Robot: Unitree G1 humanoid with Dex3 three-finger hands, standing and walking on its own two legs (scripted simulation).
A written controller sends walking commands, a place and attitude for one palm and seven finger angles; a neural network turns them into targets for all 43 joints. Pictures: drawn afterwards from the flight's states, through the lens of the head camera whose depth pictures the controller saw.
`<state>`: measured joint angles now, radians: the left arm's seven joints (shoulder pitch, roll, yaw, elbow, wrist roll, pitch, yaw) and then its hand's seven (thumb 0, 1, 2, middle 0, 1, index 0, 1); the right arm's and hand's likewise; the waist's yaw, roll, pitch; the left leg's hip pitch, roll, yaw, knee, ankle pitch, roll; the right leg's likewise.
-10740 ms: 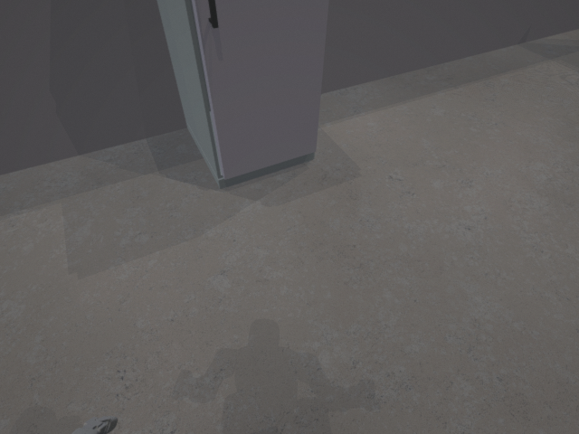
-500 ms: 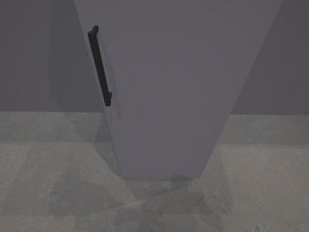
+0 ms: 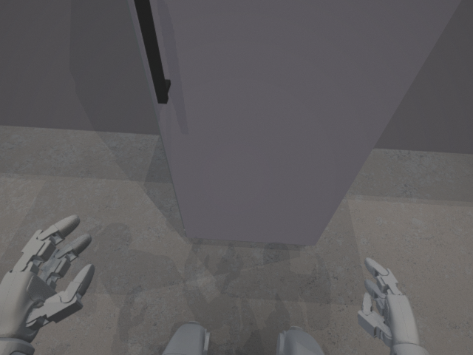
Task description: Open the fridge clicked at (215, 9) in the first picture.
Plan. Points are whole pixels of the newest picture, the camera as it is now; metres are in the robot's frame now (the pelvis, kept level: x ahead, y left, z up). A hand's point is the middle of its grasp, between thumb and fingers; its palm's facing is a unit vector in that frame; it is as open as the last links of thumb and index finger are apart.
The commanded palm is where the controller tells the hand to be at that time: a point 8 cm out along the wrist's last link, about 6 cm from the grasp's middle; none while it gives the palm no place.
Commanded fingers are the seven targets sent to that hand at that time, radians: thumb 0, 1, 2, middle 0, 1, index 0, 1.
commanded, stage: raise the hand to about handle height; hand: left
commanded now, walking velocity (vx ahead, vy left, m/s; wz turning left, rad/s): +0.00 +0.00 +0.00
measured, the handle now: (152, 29) +0.54 +0.21 +0.25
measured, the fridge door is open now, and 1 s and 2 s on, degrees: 0 0 0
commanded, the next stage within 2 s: move the hooked fingers beside the handle in 1.66 s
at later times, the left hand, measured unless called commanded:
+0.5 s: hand (46, 232) +0.23 +0.27 +0.14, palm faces +0.14 -0.99 -0.07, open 11.7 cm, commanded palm +0.19 +0.32 +0.16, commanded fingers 0.00 -0.22 0.42 -0.28 -1.02 -0.28 -1.02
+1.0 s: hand (21, 157) +0.28 +0.29 +0.22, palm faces +0.16 -0.99 -0.04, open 13.9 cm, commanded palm +0.25 +0.33 +0.23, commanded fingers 0.00 -0.50 0.30 -0.30 -1.20 -0.30 -1.20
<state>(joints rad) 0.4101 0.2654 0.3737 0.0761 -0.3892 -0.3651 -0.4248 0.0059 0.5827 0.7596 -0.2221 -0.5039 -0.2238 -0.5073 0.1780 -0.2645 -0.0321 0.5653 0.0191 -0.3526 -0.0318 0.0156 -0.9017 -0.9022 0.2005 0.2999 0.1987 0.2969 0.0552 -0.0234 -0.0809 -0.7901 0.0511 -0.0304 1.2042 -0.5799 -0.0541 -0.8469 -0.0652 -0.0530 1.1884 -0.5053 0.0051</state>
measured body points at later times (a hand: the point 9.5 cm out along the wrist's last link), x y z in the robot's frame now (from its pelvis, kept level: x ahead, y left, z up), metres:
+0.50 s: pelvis +0.01 +0.01 +0.05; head +0.04 +0.02 +0.50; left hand +0.21 +0.32 +0.15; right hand +0.18 -0.25 -0.01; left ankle +0.01 +0.15 -0.64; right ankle +0.05 -0.12 -0.64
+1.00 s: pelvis +0.03 +0.01 +0.08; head +0.02 +0.01 +0.53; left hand +0.27 +0.34 +0.22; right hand +0.23 -0.21 +0.02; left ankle +0.01 +0.15 -0.64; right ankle +0.05 -0.12 -0.64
